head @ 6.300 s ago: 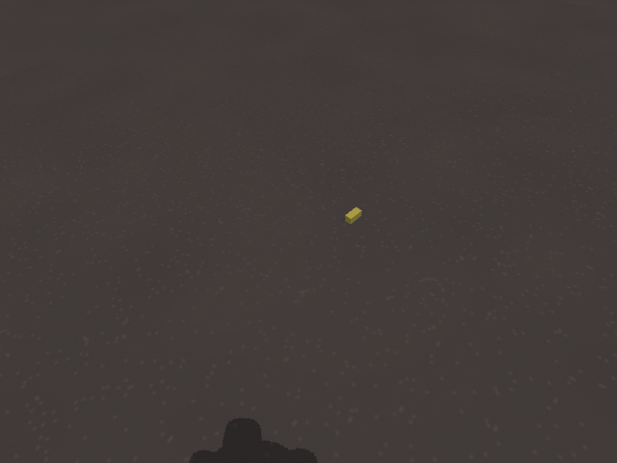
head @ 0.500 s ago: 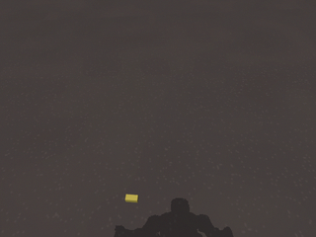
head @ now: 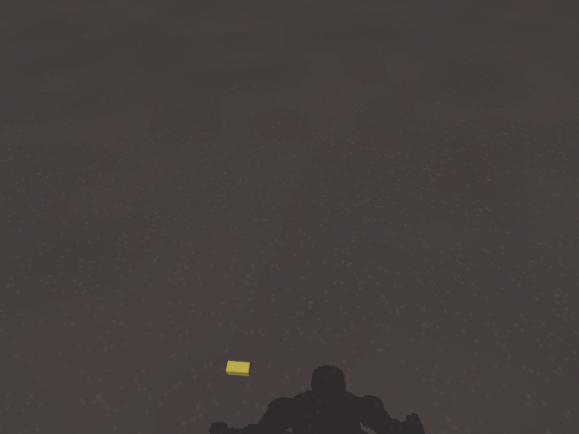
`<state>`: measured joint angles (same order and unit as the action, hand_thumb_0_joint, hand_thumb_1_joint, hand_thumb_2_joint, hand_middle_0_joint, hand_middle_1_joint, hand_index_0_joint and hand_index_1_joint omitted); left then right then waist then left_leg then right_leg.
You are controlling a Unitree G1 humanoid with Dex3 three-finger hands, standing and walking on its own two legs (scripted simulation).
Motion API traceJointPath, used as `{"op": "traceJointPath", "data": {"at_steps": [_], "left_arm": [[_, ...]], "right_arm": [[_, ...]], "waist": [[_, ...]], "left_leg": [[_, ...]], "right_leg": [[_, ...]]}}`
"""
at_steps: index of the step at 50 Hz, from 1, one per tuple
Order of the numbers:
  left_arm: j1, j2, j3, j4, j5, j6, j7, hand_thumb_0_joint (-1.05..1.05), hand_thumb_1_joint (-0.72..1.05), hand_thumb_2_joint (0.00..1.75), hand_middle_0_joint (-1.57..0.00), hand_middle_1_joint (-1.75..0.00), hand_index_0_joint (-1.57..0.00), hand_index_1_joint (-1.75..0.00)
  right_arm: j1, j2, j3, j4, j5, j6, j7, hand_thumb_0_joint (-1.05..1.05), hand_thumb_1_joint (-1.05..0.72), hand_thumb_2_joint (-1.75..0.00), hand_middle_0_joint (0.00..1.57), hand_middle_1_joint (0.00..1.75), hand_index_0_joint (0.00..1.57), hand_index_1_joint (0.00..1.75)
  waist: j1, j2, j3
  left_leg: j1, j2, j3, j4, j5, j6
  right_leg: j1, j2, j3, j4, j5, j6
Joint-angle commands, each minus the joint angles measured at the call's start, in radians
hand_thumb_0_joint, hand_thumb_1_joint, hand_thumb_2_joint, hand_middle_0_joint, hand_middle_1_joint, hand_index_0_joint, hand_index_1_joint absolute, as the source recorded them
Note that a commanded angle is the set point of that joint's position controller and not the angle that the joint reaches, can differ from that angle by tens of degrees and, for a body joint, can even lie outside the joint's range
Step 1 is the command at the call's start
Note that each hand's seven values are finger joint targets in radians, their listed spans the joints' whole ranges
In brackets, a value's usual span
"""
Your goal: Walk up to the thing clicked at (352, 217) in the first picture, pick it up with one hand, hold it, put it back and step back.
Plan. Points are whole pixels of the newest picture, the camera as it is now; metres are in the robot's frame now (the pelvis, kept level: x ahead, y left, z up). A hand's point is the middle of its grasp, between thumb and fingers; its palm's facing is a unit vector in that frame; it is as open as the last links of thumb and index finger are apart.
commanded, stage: stand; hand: left
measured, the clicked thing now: (238, 368) +0.49 +0.20 -0.76
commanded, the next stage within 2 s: none
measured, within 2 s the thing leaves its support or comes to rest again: neither
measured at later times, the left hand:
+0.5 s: hand out of the picture +0.09 +0.25 -0.16, palm faces -0.02 -0.94 -0.34, open 7.4 cm
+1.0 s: hand out of the picture +0.08 +0.25 -0.16, palm faces -0.03 -0.94 -0.34, open 7.4 cm
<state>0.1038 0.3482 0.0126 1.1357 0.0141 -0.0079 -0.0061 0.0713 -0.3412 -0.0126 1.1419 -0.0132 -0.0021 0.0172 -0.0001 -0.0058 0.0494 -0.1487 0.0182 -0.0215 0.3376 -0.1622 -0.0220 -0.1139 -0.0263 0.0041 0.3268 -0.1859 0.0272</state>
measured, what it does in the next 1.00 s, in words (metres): stands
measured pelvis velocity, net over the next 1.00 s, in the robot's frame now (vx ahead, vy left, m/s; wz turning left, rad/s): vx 0.01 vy -0.01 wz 0.00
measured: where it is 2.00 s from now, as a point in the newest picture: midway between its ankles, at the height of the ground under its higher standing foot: outside the picture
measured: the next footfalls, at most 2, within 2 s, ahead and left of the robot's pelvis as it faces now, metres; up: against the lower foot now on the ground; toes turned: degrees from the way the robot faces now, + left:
none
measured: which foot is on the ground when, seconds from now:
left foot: down 0.00-1.00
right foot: down 0.00-1.00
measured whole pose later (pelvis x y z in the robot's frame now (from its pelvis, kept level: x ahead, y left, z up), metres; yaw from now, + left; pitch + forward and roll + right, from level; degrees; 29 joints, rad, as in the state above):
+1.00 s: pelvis +0.01 -0.01 +0.00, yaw +0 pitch -2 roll +0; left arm 0.12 0.36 0.00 1.13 0.01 0.00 0.00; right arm 0.10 -0.35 0.00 1.14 -0.01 0.00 0.01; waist 0.00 0.00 0.05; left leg -0.13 0.03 -0.02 0.33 -0.17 -0.03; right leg -0.09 -0.01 0.00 0.31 -0.19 0.02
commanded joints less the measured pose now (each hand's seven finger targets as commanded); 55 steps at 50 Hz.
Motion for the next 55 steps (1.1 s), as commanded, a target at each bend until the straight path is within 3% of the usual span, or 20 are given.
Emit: {"op": "traceJointPath", "data": {"at_steps": [1, 4, 6, 10, 16, 19, 23, 31, 33, 39, 44, 48, 55], "left_arm": [[-0.038, 0.214, 0.037, -0.066, -0.008, -0.024, 0.011, 0.00, 0.90, 0.90, -0.20, -0.30, -0.20, -0.30], [-0.041, 0.220, 0.039, -0.069, -0.006, -0.023, 0.011, 0.00, 0.90, 0.90, -0.20, -0.30, -0.20, -0.30], [-0.045, 0.224, 0.040, -0.072, -0.004, -0.025, 0.012, 0.00, 0.90, 0.90, -0.20, -0.30, -0.20, -0.30], [-0.031, 0.217, 0.036, -0.069, -0.006, -0.027, 0.012, 0.00, 0.90, 0.90, -0.20, -0.30, -0.20, -0.30], [-0.048, 0.219, 0.037, -0.072, -0.006, -0.022, 0.013, 0.00, 0.90, 0.90, -0.20, -0.30, -0.20, -0.30], [-0.038, 0.220, 0.035, -0.069, -0.007, -0.023, 0.013, 0.00, 0.90, 0.90, -0.20, -0.30, -0.20, -0.30], [-0.042, 0.222, 0.035, -0.072, -0.007, -0.024, 0.013, 0.00, 0.90, 0.90, -0.20, -0.30, -0.20, -0.30], [-0.043, 0.231, 0.035, -0.074, -0.005, -0.024, 0.015, 0.00, 0.90, 0.90, -0.20, -0.30, -0.20, -0.30], [-0.038, 0.223, 0.033, -0.071, -0.006, -0.023, 0.014, 0.00, 0.90, 0.90, -0.20, -0.30, -0.20, -0.30], [-0.042, 0.227, 0.033, -0.075, -0.004, -0.022, 0.014, 0.00, 0.90, 0.90, -0.20, -0.30, -0.20, -0.30], [-0.031, 0.227, 0.029, -0.076, -0.005, -0.027, 0.014, 0.00, 0.90, 0.90, -0.20, -0.30, -0.20, -0.30], [-0.034, 0.227, 0.028, -0.073, -0.008, -0.021, 0.015, 0.00, 0.90, 0.90, -0.20, -0.30, -0.20, -0.30], [-0.026, 0.227, 0.029, -0.072, -0.005, -0.023, 0.014, 0.00, 0.90, 0.90, -0.20, -0.30, -0.20, -0.30]], "right_arm": [[-0.047, -0.219, -0.039, -0.056, 0.005, -0.024, -0.017, 0.00, -0.90, -0.90, 0.20, 0.30, 0.20, 0.30], [-0.049, -0.218, -0.039, -0.060, 0.006, -0.024, -0.018, 0.00, -0.90, -0.90, 0.20, 0.30, 0.20, 0.30], [-0.052, -0.216, -0.038, -0.063, 0.006, -0.027, -0.019, 0.00, -0.90, -0.90, 0.20, 0.30, 0.20, 0.30], [-0.045, -0.217, -0.037, -0.061, 0.009, -0.028, -0.020, 0.00, -0.90, -0.90, 0.20, 0.30, 0.20, 0.30], [-0.045, -0.224, -0.036, -0.063, 0.006, -0.022, -0.021, 0.00, -0.90, -0.90, 0.20, 0.30, 0.20, 0.30], [-0.043, -0.222, -0.035, -0.062, 0.008, -0.023, -0.020, 0.00, -0.90, -0.90, 0.20, 0.30, 0.20, 0.30], [-0.036, -0.226, -0.035, -0.063, 0.008, -0.024, -0.021, 0.00, -0.90, -0.90, 0.20, 0.30, 0.20, 0.30], [-0.032, -0.219, -0.031, -0.064, 0.006, -0.021, -0.020, 0.00, -0.90, -0.90, 0.20, 0.30, 0.20, 0.30], [-0.032, -0.223, -0.031, -0.060, 0.006, -0.020, -0.020, 0.00, -0.90, -0.90, 0.20, 0.30, 0.20, 0.30], [-0.021, -0.225, -0.031, -0.061, 0.005, -0.020, -0.020, 0.00, -0.90, -0.90, 0.20, 0.30, 0.20, 0.30], [-0.023, -0.227, -0.032, -0.062, 0.007, -0.022, -0.021, 0.00, -0.90, -0.90, 0.20, 0.30, 0.20, 0.30], [-0.015, -0.221, -0.028, -0.060, 0.006, -0.021, -0.021, 0.00, -0.90, -0.90, 0.20, 0.30, 0.20, 0.30], [-0.012, -0.226, -0.028, -0.063, 0.007, -0.022, -0.022, 0.00, -0.90, -0.90, 0.20, 0.30, 0.20, 0.30]], "waist": [[-0.005, 0.029, -0.070], [-0.004, 0.023, -0.080], [-0.004, 0.011, -0.102], [-0.003, 0.004, -0.106], [-0.006, 0.018, -0.082], [-0.003, 0.009, -0.073], [-0.004, 0.019, -0.103], [-0.005, -0.002, -0.086], [-0.001, 0.010, -0.061], [-0.006, 0.016, -0.066], [-0.003, 0.009, -0.093], [-0.005, 0.014, -0.061], [-0.001, 0.010, -0.074]], "left_leg": [[0.025, 0.099, -0.074, -0.058, 0.062, 0.027], [0.028, 0.101, -0.076, -0.058, 0.073, 0.028], [0.048, 0.108, -0.076, -0.045, 0.166, 0.028], [0.065, 0.110, -0.073, -0.032, 0.224, 0.028], [0.042, 0.104, -0.066, -0.044, 0.133, 0.027], [0.042, 0.107, -0.075, -0.049, 0.141, 0.024], [0.061, 0.109, -0.068, -0.037, 0.188, 0.026], [0.060, 0.109, -0.069, -0.049, 0.149, 0.026], [0.039, 0.103, -0.069, -0.057, 0.095, 0.025], [0.033, 0.105, -0.073, -0.061, 0.086, 0.028], [0.068, 0.111, -0.069, -0.038, 0.183, 0.030], [0.036, 0.106, -0.071, -0.058, 0.136, 0.025], [0.052, 0.109, -0.070, -0.054, 0.144, 0.033]], "right_leg": [[-0.009, -0.100, 0.079, -0.058, 0.069, -0.031], [-0.002, -0.101, 0.077, -0.052, 0.074, -0.035], [0.018, -0.104, 0.075, -0.036, 0.140, -0.040], [0.028, -0.103, 0.068, -0.034, 0.201, -0.036], [0.024, -0.104, 0.074, -0.055, 0.131, -0.036], [0.018, -0.099, 0.068, -0.056, 0.123, -0.035], [0.042, -0.105, 0.073, -0.047, 0.186, -0.038], [0.021, -0.102, 0.071, -0.059, 0.144, -0.038], [0.010, -0.099, 0.074, -0.072, 0.096, -0.034], [0.010, -0.097, 0.071, -0.068, 0.074, -0.038], [0.025, -0.105, 0.073, -0.053, 0.187, -0.038], [0.019, -0.098, 0.067, -0.059, 0.123, -0.040], [0.024, -0.101, 0.070, -0.055, 0.140, -0.039]]}}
